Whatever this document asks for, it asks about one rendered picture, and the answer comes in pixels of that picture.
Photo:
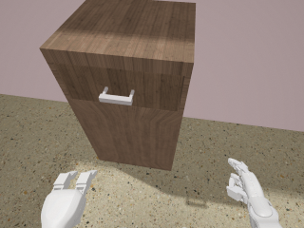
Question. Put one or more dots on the handle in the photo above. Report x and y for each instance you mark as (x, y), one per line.
(115, 99)

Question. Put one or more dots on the robot right hand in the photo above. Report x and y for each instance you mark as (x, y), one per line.
(248, 184)

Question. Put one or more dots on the robot left hand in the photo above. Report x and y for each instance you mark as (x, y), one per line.
(63, 207)

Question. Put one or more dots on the right robot forearm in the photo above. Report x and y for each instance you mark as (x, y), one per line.
(262, 214)

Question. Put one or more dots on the drawer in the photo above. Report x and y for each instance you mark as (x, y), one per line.
(151, 90)

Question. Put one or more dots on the cabinet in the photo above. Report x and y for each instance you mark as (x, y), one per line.
(140, 35)

